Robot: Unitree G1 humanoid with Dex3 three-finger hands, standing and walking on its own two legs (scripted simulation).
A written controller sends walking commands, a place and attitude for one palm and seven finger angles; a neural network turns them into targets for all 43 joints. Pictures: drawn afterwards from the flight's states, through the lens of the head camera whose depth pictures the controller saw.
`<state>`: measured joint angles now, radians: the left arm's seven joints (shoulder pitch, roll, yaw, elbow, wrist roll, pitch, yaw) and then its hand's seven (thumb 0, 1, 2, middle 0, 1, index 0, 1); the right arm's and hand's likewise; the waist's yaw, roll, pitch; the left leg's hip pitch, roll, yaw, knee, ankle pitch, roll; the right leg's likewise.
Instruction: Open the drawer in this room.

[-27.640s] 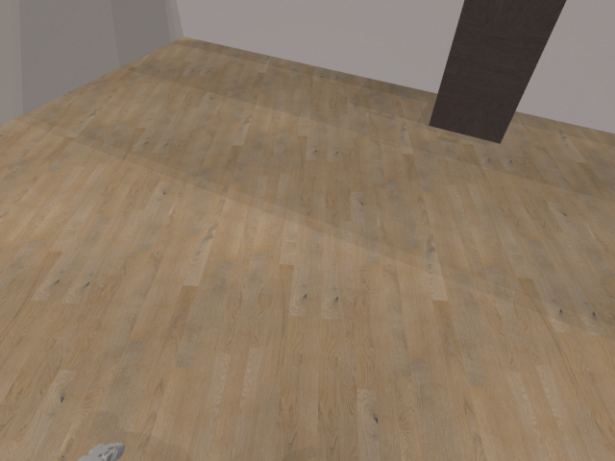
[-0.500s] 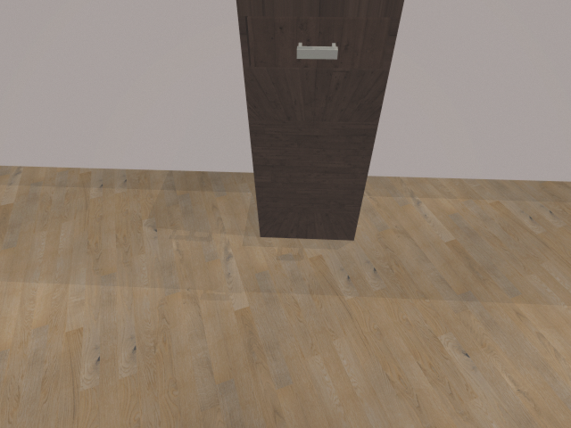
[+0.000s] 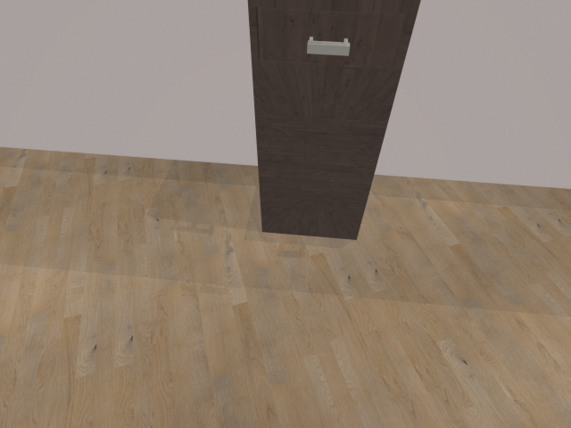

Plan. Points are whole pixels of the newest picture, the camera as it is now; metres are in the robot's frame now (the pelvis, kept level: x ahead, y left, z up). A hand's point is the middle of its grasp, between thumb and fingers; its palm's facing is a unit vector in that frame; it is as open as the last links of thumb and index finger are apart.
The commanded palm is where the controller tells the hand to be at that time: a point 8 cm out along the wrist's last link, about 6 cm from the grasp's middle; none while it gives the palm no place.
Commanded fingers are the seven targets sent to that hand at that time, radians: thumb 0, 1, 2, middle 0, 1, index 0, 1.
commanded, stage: look at it before walking up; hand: left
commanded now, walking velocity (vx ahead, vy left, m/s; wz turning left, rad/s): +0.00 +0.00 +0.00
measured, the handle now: (328, 44) +1.02 -0.04 +0.10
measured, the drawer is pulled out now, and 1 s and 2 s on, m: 0.00 0.00 0.00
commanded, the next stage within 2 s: walk to a spot facing it in 0.50 s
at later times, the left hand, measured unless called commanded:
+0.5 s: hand out of the picture -0.01 +0.17 -0.18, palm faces +0.04 -0.98 -0.17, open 7.4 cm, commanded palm none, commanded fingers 0.00 0.90 0.90 -0.20 -0.30 -0.20 -0.30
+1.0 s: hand out of the picture +0.04 +0.20 -0.18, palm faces -0.10 -0.96 -0.26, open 7.4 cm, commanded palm none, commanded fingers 0.00 0.90 0.90 -0.20 -0.30 -0.20 -0.30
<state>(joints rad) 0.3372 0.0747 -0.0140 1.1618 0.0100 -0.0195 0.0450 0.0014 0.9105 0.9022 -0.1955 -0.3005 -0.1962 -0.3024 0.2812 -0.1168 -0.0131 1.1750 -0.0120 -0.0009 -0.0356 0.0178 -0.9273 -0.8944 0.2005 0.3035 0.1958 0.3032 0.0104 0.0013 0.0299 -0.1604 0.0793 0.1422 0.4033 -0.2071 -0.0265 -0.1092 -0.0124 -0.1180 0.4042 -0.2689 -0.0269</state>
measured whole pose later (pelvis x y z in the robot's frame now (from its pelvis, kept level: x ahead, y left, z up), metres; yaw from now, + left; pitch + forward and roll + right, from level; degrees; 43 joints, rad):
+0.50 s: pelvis +0.01 +0.01 +0.00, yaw +0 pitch -1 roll +0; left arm 0.31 0.11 0.00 1.14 0.01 -0.02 0.05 0.00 0.91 0.90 -0.19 -0.30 -0.19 -0.30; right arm 0.29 -0.11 -0.01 1.17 -0.01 -0.01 -0.03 0.01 -0.92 -0.89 0.20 0.30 0.20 0.30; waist 0.00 0.00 0.05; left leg -0.15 0.06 0.15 0.41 -0.23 -0.01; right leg -0.10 -0.03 -0.11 0.40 -0.28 -0.01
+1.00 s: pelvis -0.01 +0.01 -0.02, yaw -10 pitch -1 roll +1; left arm 0.24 0.18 0.08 1.02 0.03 0.05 0.00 0.00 0.91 0.90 -0.19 -0.30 -0.19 -0.30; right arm 0.19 -0.17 -0.08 1.05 -0.03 0.02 -0.03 0.01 -0.91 -0.89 0.20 0.30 0.20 0.30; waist 0.02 0.02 0.12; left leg -0.24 0.15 0.31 0.62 -0.34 -0.02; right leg -0.35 -0.04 -0.09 0.81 -0.44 0.00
